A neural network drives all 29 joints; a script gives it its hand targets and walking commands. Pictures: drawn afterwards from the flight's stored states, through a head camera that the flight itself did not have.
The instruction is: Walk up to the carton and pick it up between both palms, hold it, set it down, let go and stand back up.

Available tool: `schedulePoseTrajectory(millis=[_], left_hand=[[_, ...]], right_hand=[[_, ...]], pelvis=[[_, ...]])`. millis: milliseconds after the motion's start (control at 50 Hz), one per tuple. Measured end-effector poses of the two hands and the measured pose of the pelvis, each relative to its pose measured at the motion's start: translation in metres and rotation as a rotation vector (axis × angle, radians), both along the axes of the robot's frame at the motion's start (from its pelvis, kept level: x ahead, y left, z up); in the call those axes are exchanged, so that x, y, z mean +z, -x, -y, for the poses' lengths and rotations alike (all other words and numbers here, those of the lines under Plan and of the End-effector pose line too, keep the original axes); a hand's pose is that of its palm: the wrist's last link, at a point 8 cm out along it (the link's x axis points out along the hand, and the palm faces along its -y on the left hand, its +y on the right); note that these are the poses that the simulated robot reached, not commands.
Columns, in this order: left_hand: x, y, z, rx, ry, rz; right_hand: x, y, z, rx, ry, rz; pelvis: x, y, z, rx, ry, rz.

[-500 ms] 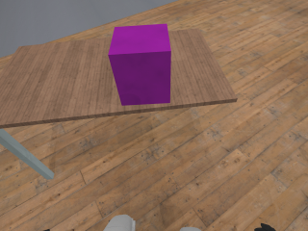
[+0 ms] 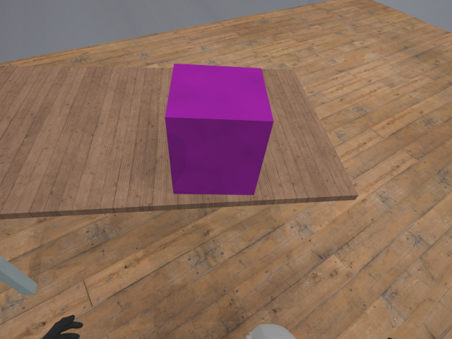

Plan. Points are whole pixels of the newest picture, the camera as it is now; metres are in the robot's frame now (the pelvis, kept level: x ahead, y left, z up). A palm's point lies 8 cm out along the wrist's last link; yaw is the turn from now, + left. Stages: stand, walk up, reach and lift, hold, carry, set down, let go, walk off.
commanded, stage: walk up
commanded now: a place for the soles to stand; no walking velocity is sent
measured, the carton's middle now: (216, 132) +0.57 +0.02 +0.01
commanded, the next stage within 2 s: none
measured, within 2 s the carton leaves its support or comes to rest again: neither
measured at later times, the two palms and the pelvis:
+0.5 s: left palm (60, 328) +0.15 +0.27 -0.06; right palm out of the picture +0.10 -0.35 -0.11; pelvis +0.02 -0.04 -0.01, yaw +1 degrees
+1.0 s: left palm (54, 322) +0.16 +0.29 -0.07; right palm (405, 338) +0.13 -0.34 -0.09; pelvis +0.02 -0.03 -0.01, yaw +1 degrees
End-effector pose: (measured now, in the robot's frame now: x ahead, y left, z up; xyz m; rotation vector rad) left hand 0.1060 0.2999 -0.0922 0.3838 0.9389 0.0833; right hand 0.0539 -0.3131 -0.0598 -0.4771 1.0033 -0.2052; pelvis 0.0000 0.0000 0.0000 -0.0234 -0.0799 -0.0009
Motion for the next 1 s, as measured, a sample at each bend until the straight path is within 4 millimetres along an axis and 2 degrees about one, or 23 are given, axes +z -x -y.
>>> schedulePoseTrajectory(millis=[100,180,280,340,420,520,640,760,1000], left_hand=[[0.002,-0.024,0.014,0.013,-0.006,0.013],[0.001,-0.031,0.026,0.028,-0.057,-0.005],[0.021,-0.034,0.032,0.041,-0.106,0.002],[0.027,-0.037,0.031,0.041,-0.120,0.016],[0.030,-0.044,0.029,0.042,-0.113,0.055],[0.028,-0.048,0.029,0.043,-0.086,0.084],[0.027,-0.046,0.024,0.043,-0.080,0.081],[0.026,-0.047,0.016,0.042,-0.080,0.074],[0.023,-0.058,0.013,0.042,-0.074,0.065]], right_hand=[[-0.010,-0.020,0.015,-0.008,-0.013,-0.011],[-0.035,-0.046,0.028,-0.008,-0.065,-0.012],[-0.044,-0.067,0.031,0.006,-0.114,0.004],[-0.047,-0.068,0.033,0.013,-0.123,0.011],[-0.052,-0.055,0.033,-0.001,-0.118,-0.015],[-0.048,-0.042,0.034,-0.005,-0.108,-0.036],[-0.044,-0.038,0.031,-0.001,-0.103,-0.039],[-0.041,-0.046,0.025,0.011,-0.103,-0.027],[-0.033,-0.079,0.022,0.028,-0.098,0.014]], pelvis=[[-0.004,-0.020,0.015,0.002,-0.023,0.016],[-0.015,-0.030,0.032,0.007,-0.047,0.002],[-0.011,-0.031,0.042,0.018,-0.066,-0.002],[-0.011,-0.029,0.044,0.019,-0.068,0.000],[-0.012,-0.024,0.040,0.017,-0.061,0.009],[-0.011,-0.017,0.038,0.017,-0.059,0.011],[-0.010,-0.014,0.034,0.018,-0.053,0.008],[-0.009,-0.016,0.028,0.019,-0.046,0.000],[-0.008,-0.025,0.026,0.020,-0.044,-0.017]])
